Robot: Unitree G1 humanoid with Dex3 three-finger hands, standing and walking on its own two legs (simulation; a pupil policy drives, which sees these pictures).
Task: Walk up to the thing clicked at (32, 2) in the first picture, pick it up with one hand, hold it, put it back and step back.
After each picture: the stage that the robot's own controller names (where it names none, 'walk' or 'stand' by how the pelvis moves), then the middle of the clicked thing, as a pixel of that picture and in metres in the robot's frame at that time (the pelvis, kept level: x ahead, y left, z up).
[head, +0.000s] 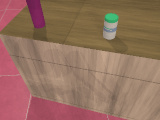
stand; (34, 5) +0.82 +0.30 +0.07
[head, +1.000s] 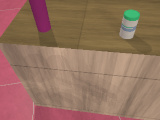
walk; (38, 6) +0.71 +0.22 +0.11
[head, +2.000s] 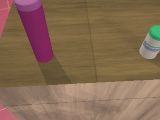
stand; (37, 32) +0.48 +0.18 +0.11
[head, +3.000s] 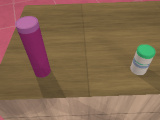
stand; (36, 50) +0.47 +0.21 +0.08
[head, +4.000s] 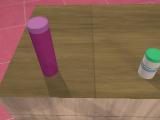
stand; (44, 50) +0.47 +0.19 +0.07
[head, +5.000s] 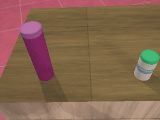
stand; (39, 54) +0.46 +0.20 +0.07
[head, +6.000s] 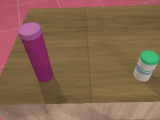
stand; (38, 56) +0.45 +0.20 +0.07
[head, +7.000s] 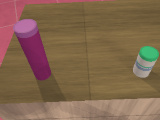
rise first; (35, 53) +0.45 +0.21 +0.07
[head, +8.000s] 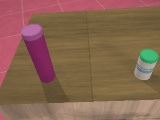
rise first; (40, 56) +0.45 +0.22 +0.07
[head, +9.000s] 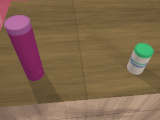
go down; (27, 52) +0.45 +0.20 +0.09
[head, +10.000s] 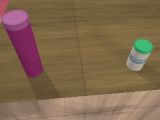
go down; (26, 48) +0.46 +0.21 +0.09
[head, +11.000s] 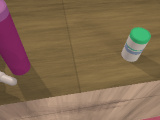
close in; (8, 44) +0.44 +0.22 +0.12
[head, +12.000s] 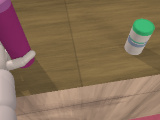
close; (12, 36) +0.45 +0.21 +0.13
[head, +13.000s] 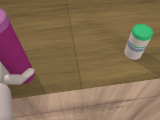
lift; (11, 53) +0.40 +0.22 +0.13
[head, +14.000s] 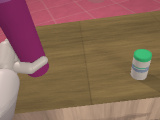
lift; (23, 36) +0.33 +0.16 +0.30
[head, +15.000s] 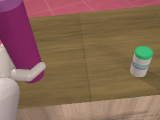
hold; (20, 43) +0.32 +0.17 +0.27
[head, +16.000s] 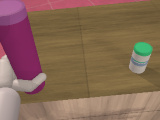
crouch; (23, 55) +0.32 +0.18 +0.22
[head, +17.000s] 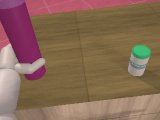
crouch; (23, 41) +0.39 +0.19 +0.22
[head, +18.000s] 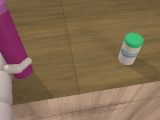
lower; (9, 44) +0.45 +0.23 +0.12
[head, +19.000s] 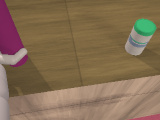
lower; (3, 32) +0.46 +0.23 +0.14
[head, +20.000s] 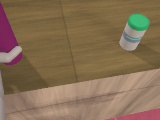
lower; out of the picture +0.47 +0.23 +0.14
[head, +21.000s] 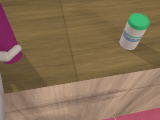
lower; out of the picture +0.47 +0.23 +0.14
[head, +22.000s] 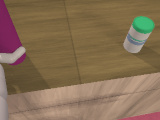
loosen; (1, 30) +0.46 +0.23 +0.14
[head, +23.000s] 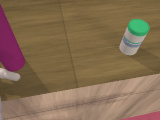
withdraw; (1, 38) +0.44 +0.22 +0.14
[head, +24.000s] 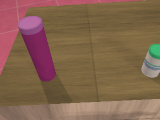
sink last; (40, 53) +0.43 +0.20 +0.11
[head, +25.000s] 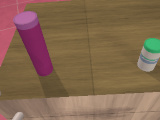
stand; (36, 48) +0.45 +0.22 +0.11
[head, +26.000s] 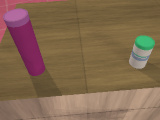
stand; (28, 46) +0.46 +0.22 +0.12
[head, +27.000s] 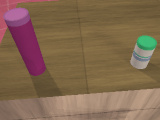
stand; (28, 46) +0.46 +0.22 +0.13
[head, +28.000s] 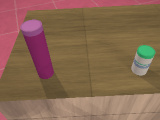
stand; (39, 52) +0.47 +0.21 +0.07
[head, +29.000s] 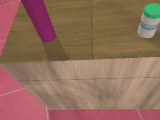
walk; (38, 14) +0.58 +0.21 +0.09
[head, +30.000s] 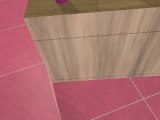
walk; out of the picture +0.89 +0.13 +0.10
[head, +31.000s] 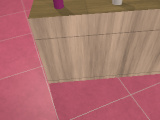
stand; out of the picture +1.06 +0.22 +0.09
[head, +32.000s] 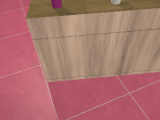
stand; out of the picture +1.06 +0.22 +0.07
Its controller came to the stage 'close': yes
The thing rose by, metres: 0.21
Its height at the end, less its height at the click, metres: +0.00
